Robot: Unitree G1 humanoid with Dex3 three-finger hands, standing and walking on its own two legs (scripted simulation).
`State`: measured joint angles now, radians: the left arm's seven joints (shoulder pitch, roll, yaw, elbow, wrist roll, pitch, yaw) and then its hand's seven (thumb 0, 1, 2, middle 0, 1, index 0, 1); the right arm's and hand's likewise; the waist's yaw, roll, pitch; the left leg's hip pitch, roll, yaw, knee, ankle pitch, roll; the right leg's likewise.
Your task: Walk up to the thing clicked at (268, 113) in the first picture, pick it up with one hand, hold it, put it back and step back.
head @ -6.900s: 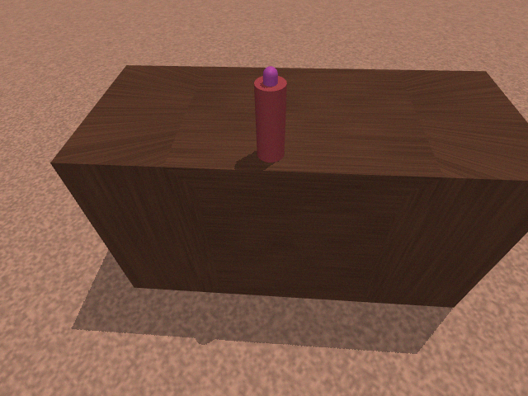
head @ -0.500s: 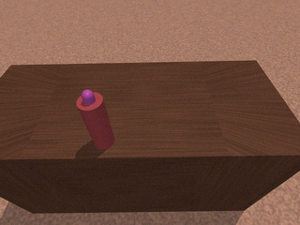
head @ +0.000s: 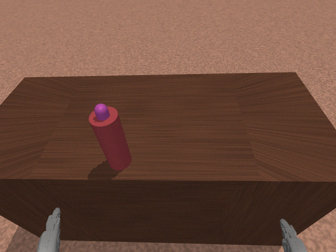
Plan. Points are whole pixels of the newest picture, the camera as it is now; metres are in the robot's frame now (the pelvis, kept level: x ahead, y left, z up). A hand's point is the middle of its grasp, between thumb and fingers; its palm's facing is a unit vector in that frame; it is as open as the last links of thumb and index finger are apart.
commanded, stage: rise first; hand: left
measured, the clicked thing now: (111, 137) +0.42 +0.19 +0.04
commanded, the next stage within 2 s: go down in 1.16 s
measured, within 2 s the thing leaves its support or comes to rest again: neither
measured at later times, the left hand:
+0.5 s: hand (68, 235) +0.18 +0.23 +0.03, palm faces +0.26 -0.89 -0.37, open 17.5 cm
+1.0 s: hand (58, 233) +0.17 +0.23 +0.07, palm faces +0.27 -0.88 -0.38, open 17.6 cm
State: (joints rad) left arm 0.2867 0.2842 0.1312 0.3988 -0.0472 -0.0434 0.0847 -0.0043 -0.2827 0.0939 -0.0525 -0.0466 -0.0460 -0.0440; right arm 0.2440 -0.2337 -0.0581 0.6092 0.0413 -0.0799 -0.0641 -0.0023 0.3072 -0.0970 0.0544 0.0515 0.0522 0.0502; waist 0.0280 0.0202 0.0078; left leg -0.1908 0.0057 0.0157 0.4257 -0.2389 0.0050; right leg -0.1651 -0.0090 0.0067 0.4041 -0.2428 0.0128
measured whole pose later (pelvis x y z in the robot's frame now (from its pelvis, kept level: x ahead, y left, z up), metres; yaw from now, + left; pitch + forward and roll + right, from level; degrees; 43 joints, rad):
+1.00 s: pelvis -0.01 -0.01 +0.00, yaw +1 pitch -3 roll +0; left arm 0.50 0.31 0.21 -0.15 -0.04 -0.20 0.02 -0.02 -0.56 0.06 -0.05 -0.04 -0.03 -0.05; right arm 0.23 -0.23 -0.13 0.65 0.02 -0.10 -0.04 -0.01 0.53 -0.04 0.05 0.05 0.05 0.05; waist 0.05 0.04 0.05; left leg -0.13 0.00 -0.01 0.41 -0.22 0.00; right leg -0.10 -0.01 -0.02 0.41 -0.25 0.00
